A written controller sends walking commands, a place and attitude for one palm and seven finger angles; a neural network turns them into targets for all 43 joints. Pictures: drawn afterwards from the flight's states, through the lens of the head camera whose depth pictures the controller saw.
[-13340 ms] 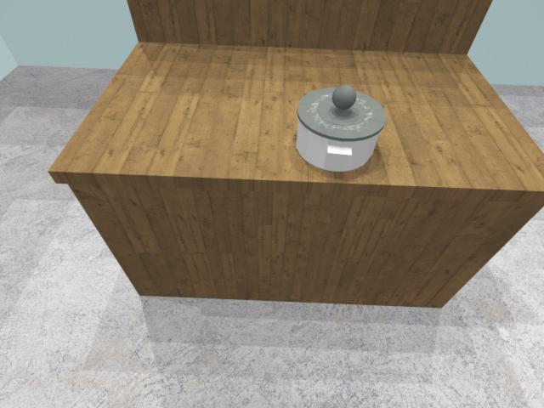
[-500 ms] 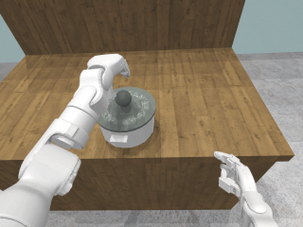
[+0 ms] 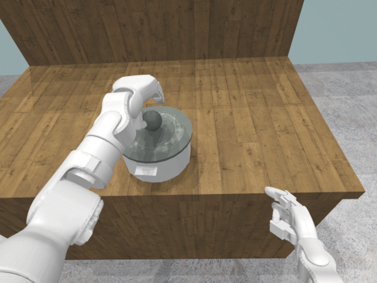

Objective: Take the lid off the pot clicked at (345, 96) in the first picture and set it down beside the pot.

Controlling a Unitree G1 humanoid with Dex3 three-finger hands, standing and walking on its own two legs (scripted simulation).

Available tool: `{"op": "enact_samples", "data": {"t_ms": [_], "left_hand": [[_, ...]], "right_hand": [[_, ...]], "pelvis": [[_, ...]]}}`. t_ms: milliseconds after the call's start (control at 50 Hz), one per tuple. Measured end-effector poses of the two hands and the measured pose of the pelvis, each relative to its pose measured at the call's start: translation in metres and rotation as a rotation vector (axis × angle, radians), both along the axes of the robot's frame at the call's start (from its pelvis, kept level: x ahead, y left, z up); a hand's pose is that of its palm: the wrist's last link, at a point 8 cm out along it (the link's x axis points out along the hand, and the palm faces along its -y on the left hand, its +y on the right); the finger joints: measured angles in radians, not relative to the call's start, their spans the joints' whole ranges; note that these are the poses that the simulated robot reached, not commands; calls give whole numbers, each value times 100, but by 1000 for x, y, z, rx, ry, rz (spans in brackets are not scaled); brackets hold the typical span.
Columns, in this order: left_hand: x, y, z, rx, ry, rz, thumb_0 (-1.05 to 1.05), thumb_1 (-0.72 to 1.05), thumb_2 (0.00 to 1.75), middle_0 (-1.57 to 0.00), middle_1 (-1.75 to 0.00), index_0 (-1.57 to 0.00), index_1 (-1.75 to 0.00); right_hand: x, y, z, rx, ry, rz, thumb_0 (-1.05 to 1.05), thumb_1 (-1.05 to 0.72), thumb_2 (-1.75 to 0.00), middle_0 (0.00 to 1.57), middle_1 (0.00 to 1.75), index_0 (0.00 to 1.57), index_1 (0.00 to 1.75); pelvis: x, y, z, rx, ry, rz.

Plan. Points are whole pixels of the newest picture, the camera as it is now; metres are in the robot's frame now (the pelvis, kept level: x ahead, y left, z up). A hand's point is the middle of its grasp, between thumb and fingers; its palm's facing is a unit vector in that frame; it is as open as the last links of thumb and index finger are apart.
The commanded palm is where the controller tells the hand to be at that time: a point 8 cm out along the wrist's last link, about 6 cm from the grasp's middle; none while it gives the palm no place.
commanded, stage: lower the open fingers around the knob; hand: left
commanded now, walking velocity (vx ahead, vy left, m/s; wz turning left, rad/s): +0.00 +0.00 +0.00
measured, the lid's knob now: (151, 120) +0.49 +0.10 +0.08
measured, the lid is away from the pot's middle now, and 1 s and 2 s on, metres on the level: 0.00 0.00 0.00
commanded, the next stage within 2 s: close the fingers and squeeze the knob in 0.70 s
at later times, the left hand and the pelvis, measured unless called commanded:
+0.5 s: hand (149, 122) +0.45 +0.10 +0.11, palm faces -0.33 -0.05 -0.94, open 10.4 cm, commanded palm +0.46 +0.11 +0.16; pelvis +0.01 +0.00 +0.00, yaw -1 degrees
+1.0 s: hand (145, 123) +0.45 +0.11 +0.10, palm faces -0.31 -0.06 -0.95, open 10.4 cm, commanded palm +0.45 +0.10 +0.16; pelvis +0.01 +0.01 +0.00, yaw -1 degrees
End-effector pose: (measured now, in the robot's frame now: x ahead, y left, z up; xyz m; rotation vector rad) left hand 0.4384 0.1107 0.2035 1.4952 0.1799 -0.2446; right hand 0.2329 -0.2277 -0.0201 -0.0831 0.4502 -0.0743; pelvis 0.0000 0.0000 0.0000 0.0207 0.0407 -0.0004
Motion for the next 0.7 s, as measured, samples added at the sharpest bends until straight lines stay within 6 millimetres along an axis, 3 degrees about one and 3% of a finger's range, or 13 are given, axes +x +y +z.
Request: {"op": "enact_samples", "data": {"t_ms": [320, 520, 700], "left_hand": [[9, -17, -23, 3, 26, -6, 0, -38, 154, -83, -8, -84, -8], [12, -11, -41, 2, 69, 18, 0, -38, 154, -83, -8, -84, -8], [16, -1, -42, 2, 42, 25, 0, -38, 154, -83, -8, -84, -8]], "right_hand": [[2, -3, -1, 14, 1, -22, 1, -90, -90, 20, 30, 46, 45], [3, -4, -2, 16, 4, -29, 1, -90, -90, 20, 30, 48, 46], [3, -3, -1, 14, 7, -41, 1, -90, -90, 20, 30, 49, 46]], "pelvis": [[3, 0, -1, 2, 22, -10], [6, 0, -1, 0, 37, -13], [8, 2, -2, -2, 45, -15]]}}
